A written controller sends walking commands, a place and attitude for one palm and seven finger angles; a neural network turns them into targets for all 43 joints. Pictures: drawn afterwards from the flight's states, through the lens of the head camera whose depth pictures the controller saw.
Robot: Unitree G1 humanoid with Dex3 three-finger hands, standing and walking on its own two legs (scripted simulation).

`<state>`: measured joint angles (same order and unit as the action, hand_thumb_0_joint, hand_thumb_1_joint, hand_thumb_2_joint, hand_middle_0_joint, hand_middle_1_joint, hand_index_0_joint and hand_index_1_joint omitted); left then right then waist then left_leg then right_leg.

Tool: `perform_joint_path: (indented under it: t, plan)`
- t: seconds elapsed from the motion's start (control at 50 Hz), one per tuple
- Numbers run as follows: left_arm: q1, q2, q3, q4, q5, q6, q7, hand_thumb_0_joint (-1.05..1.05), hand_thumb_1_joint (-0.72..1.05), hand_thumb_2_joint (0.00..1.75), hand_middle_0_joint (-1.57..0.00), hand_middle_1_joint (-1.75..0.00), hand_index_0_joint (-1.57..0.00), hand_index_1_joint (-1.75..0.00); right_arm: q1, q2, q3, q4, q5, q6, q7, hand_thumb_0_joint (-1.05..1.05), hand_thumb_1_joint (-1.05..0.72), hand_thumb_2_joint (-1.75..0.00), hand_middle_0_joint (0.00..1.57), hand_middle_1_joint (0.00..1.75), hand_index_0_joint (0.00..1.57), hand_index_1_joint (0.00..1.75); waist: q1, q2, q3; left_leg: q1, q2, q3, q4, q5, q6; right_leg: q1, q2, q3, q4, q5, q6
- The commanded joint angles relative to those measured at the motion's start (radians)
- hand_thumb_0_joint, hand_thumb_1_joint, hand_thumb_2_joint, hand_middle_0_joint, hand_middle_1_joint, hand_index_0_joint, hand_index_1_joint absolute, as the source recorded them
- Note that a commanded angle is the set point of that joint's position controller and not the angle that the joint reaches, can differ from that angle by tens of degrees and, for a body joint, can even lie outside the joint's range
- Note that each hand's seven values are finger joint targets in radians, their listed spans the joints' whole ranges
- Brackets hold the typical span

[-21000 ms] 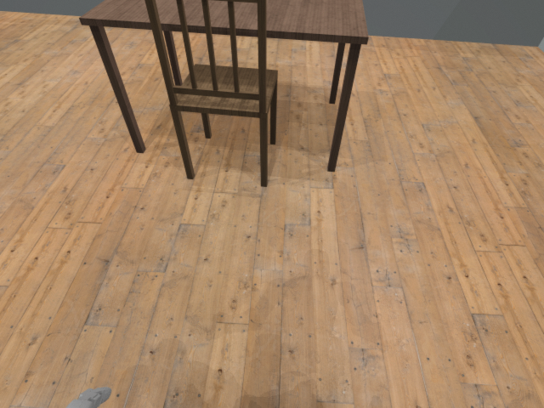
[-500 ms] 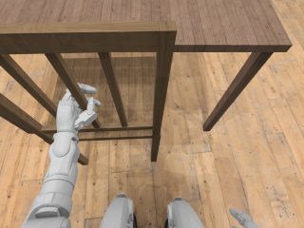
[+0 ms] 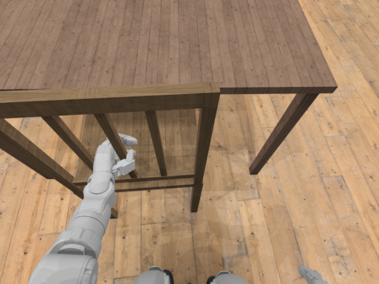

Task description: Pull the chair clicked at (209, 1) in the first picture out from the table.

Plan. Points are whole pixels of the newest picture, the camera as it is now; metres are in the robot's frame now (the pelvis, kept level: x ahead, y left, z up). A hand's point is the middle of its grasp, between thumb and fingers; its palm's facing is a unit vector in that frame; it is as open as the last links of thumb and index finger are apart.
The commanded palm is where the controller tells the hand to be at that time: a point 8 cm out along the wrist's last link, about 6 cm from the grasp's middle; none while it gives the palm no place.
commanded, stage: step backward, pulling the chair out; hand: left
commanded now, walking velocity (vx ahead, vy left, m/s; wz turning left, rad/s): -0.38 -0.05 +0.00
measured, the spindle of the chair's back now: (121, 151) +0.41 +0.16 -0.05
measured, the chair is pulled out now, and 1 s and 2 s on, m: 0.04 0.15 0.15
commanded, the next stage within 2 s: none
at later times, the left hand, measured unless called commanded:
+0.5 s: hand (140, 196) +0.30 +0.11 -0.05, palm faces -0.01 -0.99 -0.16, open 4.9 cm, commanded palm +0.28 +0.16 -0.05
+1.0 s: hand (139, 206) +0.28 +0.11 -0.05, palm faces +0.00 -0.98 -0.19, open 5.0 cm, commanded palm +0.27 +0.16 -0.05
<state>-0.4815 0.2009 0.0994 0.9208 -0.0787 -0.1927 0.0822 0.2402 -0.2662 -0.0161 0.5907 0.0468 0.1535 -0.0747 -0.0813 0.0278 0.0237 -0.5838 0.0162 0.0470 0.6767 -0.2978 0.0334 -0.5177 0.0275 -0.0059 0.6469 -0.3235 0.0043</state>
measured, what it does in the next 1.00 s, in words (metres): shifts its weight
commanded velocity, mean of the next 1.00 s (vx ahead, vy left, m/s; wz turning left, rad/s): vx -0.38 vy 0.01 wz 0.06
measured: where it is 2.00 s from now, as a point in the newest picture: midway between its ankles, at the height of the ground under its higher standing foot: outside the picture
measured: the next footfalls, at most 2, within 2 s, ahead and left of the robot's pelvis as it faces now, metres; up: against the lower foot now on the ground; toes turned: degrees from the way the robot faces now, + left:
none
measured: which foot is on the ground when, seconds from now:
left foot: down 0.00-1.00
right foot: down 0.00-1.00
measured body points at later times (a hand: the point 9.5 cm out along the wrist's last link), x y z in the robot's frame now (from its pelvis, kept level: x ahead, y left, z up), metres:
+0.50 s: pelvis -0.06 -0.01 +0.01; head +0.04 -0.03 +0.45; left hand +0.30 +0.16 -0.04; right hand +0.02 -0.28 -0.13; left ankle +0.01 +0.09 -0.72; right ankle -0.02 -0.12 -0.72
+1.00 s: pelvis -0.07 -0.01 +0.01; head +0.02 -0.04 +0.45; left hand +0.27 +0.16 -0.04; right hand +0.01 -0.27 -0.13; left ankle +0.01 +0.09 -0.72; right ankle -0.02 -0.12 -0.72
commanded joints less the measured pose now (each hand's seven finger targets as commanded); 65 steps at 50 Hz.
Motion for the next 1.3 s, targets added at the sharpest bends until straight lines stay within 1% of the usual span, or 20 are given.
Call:
perform_joint_path:
  t: [0.0, 0.12, 0.18, 0.26, 0.28, 0.36, 0.38, 0.44, 0.48, 0.56, 0.58, 0.62, 0.72, 0.86, 0.88, 0.92, 0.98, 1.02, 1.24, 1.28]
  plan:
    - [-0.149, 0.171, -0.009, -0.153, 0.05, -0.039, -0.001, 0.0, 0.9, 0.9, -0.5, -1.45, -0.5, -1.45, 0.069, -0.118, -0.053, -0.061, -0.009, -0.026, 0.003, 0.0, -0.9, -0.9, 0.2, 0.3, 0.2, 0.3, 0.039, 0.222, -0.436, 0.521, 0.175, -0.195, -0.078, 0.8, 0.015, 0.056, -0.036, 0.024, -0.053, 0.225, 0.0]
    - [-0.083, 0.179, -0.008, -0.215, 0.038, -0.049, -0.011, 0.0, 0.9, 0.9, -0.5, -1.45, -0.5, -1.45, 0.06, -0.122, -0.06, -0.075, 0.003, -0.029, -0.005, 0.0, -0.9, -0.9, 0.2, 0.3, 0.2, 0.3, 0.033, 0.072, -0.461, 0.465, 0.154, -0.128, -0.083, 0.66, -0.019, 0.218, -0.081, 0.054, -0.137, 0.56, -0.015]
    - [-0.115, 0.229, 0.018, -0.217, 0.044, -0.052, 0.001, 0.0, 0.9, 0.9, -0.5, -1.45, -0.5, -1.45, 0.063, -0.133, -0.068, -0.061, 0.003, -0.034, -0.02, 0.0, -0.9, -0.9, 0.2, 0.3, 0.2, 0.3, 0.027, 0.082, -0.463, 0.464, 0.149, -0.106, -0.104, 0.575, -0.023, 0.229, -0.098, 0.073, -0.149, 0.592, -0.011]
    - [-0.159, 0.2, -0.021, -0.195, 0.043, -0.059, 0.008, 0.0, 0.9, 0.9, -0.5, -1.45, -0.5, -1.45, 0.052, -0.121, -0.06, -0.038, 0.004, -0.047, -0.024, 0.0, -0.9, -0.9, 0.2, 0.3, 0.2, 0.3, 0.021, 0.113, -0.422, 0.47, 0.144, -0.094, -0.139, 0.486, -0.019, 0.208, -0.096, 0.07, -0.176, 0.501, 0.0]
    - [-0.155, 0.237, 0.009, -0.174, 0.044, -0.058, 0.014, 0.0, 0.9, 0.9, -0.5, -1.45, -0.5, -1.45, 0.057, -0.133, -0.065, -0.029, 0.005, -0.049, -0.029, 0.0, -0.9, -0.9, 0.2, 0.3, 0.2, 0.3, 0.023, 0.096, -0.417, 0.464, 0.141, -0.098, -0.142, 0.462, -0.017, 0.211, -0.097, 0.074, -0.186, 0.487, 0.001]
    - [-0.19, 0.204, -0.027, -0.143, 0.038, -0.069, 0.017, 0.0, 0.9, 0.9, -0.5, -1.45, -0.5, -1.45, 0.036, -0.118, -0.057, -0.014, 0.009, -0.072, -0.033, 0.0, -0.9, -0.9, 0.2, 0.3, 0.2, 0.3, 0.018, 0.056, -0.363, 0.444, 0.12, -0.088, -0.161, 0.316, -0.019, 0.194, -0.111, 0.082, -0.229, 0.387, 0.006]
    - [-0.179, 0.241, 0.002, -0.126, 0.041, -0.069, 0.022, 0.0, 0.9, 0.9, -0.5, -1.45, -0.5, -1.45, 0.042, -0.133, -0.063, -0.006, 0.01, -0.075, -0.036, 0.0, -0.9, -0.9, 0.2, 0.3, 0.2, 0.3, 0.021, 0.044, -0.359, 0.438, 0.117, -0.094, -0.165, 0.29, -0.018, 0.19, -0.111, 0.087, -0.241, 0.356, 0.005]
    - [-0.205, 0.192, -0.045, -0.133, 0.034, -0.079, 0.02, 0.0, 0.9, 0.9, -0.5, -1.45, -0.5, -1.45, 0.016, -0.122, -0.055, -0.008, 0.012, -0.097, -0.036, 0.0, -0.9, -0.9, 0.2, 0.3, 0.2, 0.3, 0.024, 0.053, -0.317, 0.422, 0.112, -0.099, -0.191, 0.182, -0.015, 0.166, -0.119, 0.094, -0.266, 0.209, -0.001]
    - [-0.188, 0.229, -0.013, -0.106, 0.037, -0.083, 0.027, 0.0, 0.9, 0.9, -0.5, -1.45, -0.5, -1.45, 0.024, -0.136, -0.062, 0.001, 0.013, -0.109, -0.039, 0.0, -0.9, -0.9, 0.2, 0.3, 0.2, 0.3, 0.026, 0.025, -0.292, 0.421, 0.103, -0.102, -0.197, 0.108, -0.012, 0.139, -0.118, 0.107, -0.3, 0.115, -0.003]
    - [-0.216, 0.178, -0.059, -0.113, 0.036, -0.096, 0.024, 0.0, 0.9, 0.9, -0.5, -1.45, -0.5, -1.45, 0.012, -0.126, -0.055, 0.002, 0.013, -0.14, -0.04, 0.0, -0.9, -0.9, 0.2, 0.3, 0.2, 0.3, 0.03, 0.046, -0.273, 0.426, 0.112, -0.113, -0.234, 0.034, -0.008, 0.117, -0.111, 0.099, -0.294, 0.021, -0.008]
    - [-0.209, 0.212, -0.031, -0.109, 0.039, -0.097, 0.028, 0.0, 0.9, 0.9, -0.5, -1.45, -0.5, -1.45, 0.015, -0.136, -0.06, 0.005, 0.011, -0.144, -0.044, 0.0, -0.9, -0.9, 0.2, 0.3, 0.2, 0.3, 0.033, 0.031, -0.27, 0.424, 0.114, -0.123, -0.243, 0.029, -0.002, 0.115, -0.1, 0.099, -0.297, 0.006, -0.004]
    - [-0.222, 0.166, -0.065, -0.11, 0.039, -0.099, 0.026, 0.0, 0.9, 0.9, -0.5, -1.45, -0.5, -1.45, 0.019, -0.129, -0.055, 0.009, 0.012, -0.156, -0.042, 0.0, -0.9, -0.9, 0.2, 0.3, 0.2, 0.3, 0.034, 0.046, -0.275, 0.429, 0.125, -0.136, -0.264, 0.027, 0.0, 0.119, -0.087, 0.083, -0.266, 0.008, -0.007]
    - [-0.239, 0.163, -0.06, -0.11, 0.042, -0.098, 0.027, 0.0, 0.9, 0.9, -0.5, -1.45, -0.5, -1.45, 0.018, -0.13, -0.052, 0.018, 0.003, -0.173, -0.048, 0.0, -0.9, -0.9, 0.2, 0.3, 0.2, 0.3, 0.046, 0.07, -0.288, 0.409, 0.165, -0.165, -0.293, 0.093, 0.019, 0.155, -0.063, 0.067, -0.182, 0.05, -0.009]
    - [-0.256, 0.174, -0.054, -0.1, 0.047, -0.108, 0.028, 0.0, 0.9, 0.9, -0.5, -1.45, -0.5, -1.45, 0.03, -0.118, -0.053, 0.031, -0.002, -0.191, -0.05, 0.0, -0.9, -0.9, 0.2, 0.3, 0.2, 0.3, 0.041, 0.007, -0.286, 0.406, 0.116, -0.117, -0.2, 0.08, -0.012, 0.159, -0.131, 0.142, -0.265, 0.097, -0.031]
    - [-0.245, 0.206, -0.028, -0.088, 0.05, -0.108, 0.032, 0.0, 0.9, 0.9, -0.5, -1.45, -0.5, -1.45, 0.034, -0.128, -0.059, 0.037, -0.002, -0.192, -0.052, 0.0, -0.9, -0.9, 0.2, 0.3, 0.2, 0.3, 0.041, -0.01, -0.286, 0.411, 0.106, -0.11, -0.183, 0.084, -0.017, 0.158, -0.142, 0.158, -0.279, 0.113, -0.036]
    - [-0.259, 0.186, -0.045, -0.09, 0.049, -0.111, 0.032, 0.0, 0.9, 0.9, -0.5, -1.45, -0.5, -1.45, 0.041, -0.119, -0.057, 0.041, -0.001, -0.193, -0.05, 0.0, -0.9, -0.9, 0.2, 0.3, 0.2, 0.3, 0.036, -0.032, -0.304, 0.419, 0.091, -0.093, -0.159, 0.117, -0.028, 0.185, -0.172, 0.172, -0.28, 0.199, -0.038]
    - [-0.264, 0.213, -0.027, -0.085, 0.055, -0.112, 0.037, 0.0, 0.9, 0.9, -0.5, -1.45, -0.5, -1.45, 0.033, -0.129, -0.06, 0.048, -0.001, -0.191, -0.055, 0.0, -0.9, -0.9, 0.2, 0.3, 0.2, 0.3, 0.035, -0.019, -0.311, 0.43, 0.096, -0.099, -0.163, 0.193, -0.028, 0.198, -0.169, 0.156, -0.26, 0.279, -0.021]
    - [-0.278, 0.184, -0.051, -0.095, 0.051, -0.11, 0.033, 0.0, 0.9, 0.9, -0.5, -1.45, -0.5, -1.45, 0.03, -0.121, -0.055, 0.05, 0.001, -0.188, -0.055, 0.0, -0.9, -0.9, 0.2, 0.3, 0.2, 0.3, 0.037, -0.017, -0.311, 0.434, 0.107, -0.108, -0.175, 0.227, -0.024, 0.208, -0.159, 0.134, -0.242, 0.301, -0.011]
    - [-0.268, 0.142, -0.081, -0.122, 0.047, -0.107, 0.026, 0.0, 0.9, 0.9, -0.5, -1.45, -0.5, -1.45, 0.01, -0.114, -0.046, 0.023, -0.001, -0.182, -0.062, 0.0, -0.9, -0.9, 0.2, 0.3, 0.2, 0.3, 0.047, 0.048, -0.296, 0.419, 0.14, -0.159, -0.236, 0.166, 0.0, 0.201, -0.113, 0.097, -0.218, 0.149, -0.023]
    - [-0.248, 0.172, -0.054, -0.114, 0.052, -0.107, 0.03, 0.0, 0.9, 0.9, -0.5, -1.45, -0.5, -1.45, 0.015, -0.125, -0.051, 0.022, -0.004, -0.181, -0.065, 0.0, -0.9, -0.9, 0.2, 0.3, 0.2, 0.3, 0.05, 0.058, -0.303, 0.418, 0.148, -0.173, -0.247, 0.175, 0.004, 0.209, -0.102, 0.091, -0.207, 0.148, -0.025]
